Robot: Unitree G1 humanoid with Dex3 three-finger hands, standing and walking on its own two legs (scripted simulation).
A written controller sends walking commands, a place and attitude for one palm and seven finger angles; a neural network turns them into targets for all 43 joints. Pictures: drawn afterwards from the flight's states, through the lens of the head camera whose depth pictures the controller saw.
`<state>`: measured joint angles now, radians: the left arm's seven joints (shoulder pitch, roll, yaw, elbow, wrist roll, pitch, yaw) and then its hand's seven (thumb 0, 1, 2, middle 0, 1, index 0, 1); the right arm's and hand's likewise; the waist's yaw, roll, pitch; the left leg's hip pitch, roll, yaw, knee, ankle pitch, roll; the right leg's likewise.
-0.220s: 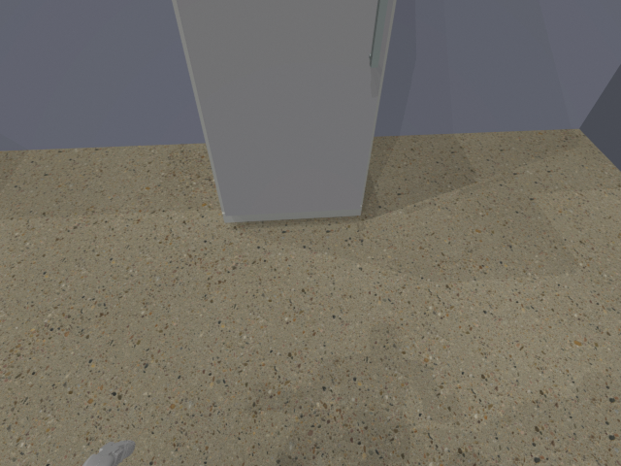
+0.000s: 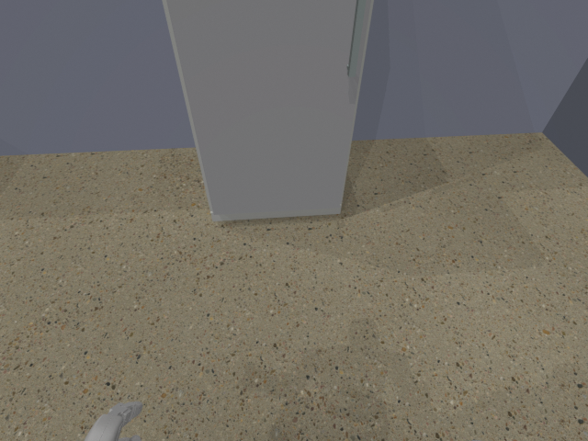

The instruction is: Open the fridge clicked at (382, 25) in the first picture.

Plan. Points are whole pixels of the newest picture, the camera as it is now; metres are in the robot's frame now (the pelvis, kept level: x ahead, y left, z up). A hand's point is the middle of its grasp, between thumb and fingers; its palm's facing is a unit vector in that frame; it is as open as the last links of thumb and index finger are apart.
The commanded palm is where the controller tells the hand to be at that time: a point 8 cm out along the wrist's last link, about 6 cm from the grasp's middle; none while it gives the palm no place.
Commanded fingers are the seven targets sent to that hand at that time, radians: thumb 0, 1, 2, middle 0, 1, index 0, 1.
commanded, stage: stand and wait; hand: right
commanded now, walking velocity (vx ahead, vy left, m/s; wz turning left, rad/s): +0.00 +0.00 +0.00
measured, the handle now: (359, 3) +1.18 -0.12 +0.17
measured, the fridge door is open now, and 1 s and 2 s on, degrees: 0 0 0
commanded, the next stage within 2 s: look at it before walking up in 0.72 s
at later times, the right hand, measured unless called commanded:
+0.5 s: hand out of the picture +0.05 -0.23 -0.15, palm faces -0.03 +0.94 -0.34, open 7.3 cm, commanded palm none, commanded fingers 0.00 -0.90 -0.90 0.20 0.30 0.20 0.30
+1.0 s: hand out of the picture +0.05 -0.23 -0.15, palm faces -0.03 +0.94 -0.33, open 7.3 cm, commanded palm none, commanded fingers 0.00 -0.90 -0.90 0.20 0.30 0.20 0.30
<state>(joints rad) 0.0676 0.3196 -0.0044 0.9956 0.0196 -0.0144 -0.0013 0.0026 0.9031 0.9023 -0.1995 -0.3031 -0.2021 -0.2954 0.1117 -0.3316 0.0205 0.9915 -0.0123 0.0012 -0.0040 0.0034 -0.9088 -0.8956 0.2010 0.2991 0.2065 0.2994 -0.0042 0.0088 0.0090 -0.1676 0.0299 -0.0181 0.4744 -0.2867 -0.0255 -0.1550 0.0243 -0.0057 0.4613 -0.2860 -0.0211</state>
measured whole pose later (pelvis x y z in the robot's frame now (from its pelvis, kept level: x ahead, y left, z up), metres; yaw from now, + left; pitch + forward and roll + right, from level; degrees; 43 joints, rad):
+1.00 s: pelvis -0.02 +0.02 +0.01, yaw +0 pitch -2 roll +0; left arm 0.12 0.33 -0.01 1.11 0.01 -0.01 0.00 0.00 0.90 0.90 -0.20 -0.30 -0.20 -0.30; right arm 0.14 -0.34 0.01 1.08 -0.01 -0.01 0.00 0.00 -0.91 -0.90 0.20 0.30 0.21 0.30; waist 0.00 0.01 0.03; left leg -0.16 0.00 0.00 0.39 -0.20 0.00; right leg -0.15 0.00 0.01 0.38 -0.20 0.01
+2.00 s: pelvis +0.11 -0.05 +0.01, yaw -9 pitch +1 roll +1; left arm 0.49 0.07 0.01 1.16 0.01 -0.08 0.02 0.00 0.91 0.90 -0.20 -0.30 -0.20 -0.30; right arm 0.26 -0.18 -0.04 1.06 -0.03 -0.01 0.01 0.01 -0.92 -0.90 0.20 0.30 0.20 0.30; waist 0.03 0.04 0.03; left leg -0.58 0.12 0.06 1.00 -0.23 -0.03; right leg -0.04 0.03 -0.06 0.31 -0.29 -0.07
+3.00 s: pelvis +0.44 -0.07 -0.02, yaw -2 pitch -1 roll +0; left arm 0.15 0.22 0.07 1.02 0.02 0.05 0.02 -0.01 0.92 0.90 -0.20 -0.30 -0.20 -0.29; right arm 0.24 -0.15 -0.05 0.97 -0.03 0.00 -0.01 0.00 -0.91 -0.90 0.20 0.30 0.20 0.30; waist -0.03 -0.06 0.06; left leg -0.34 0.02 0.11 0.65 -0.30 0.05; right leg -0.42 -0.12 -0.11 1.00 -0.48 0.05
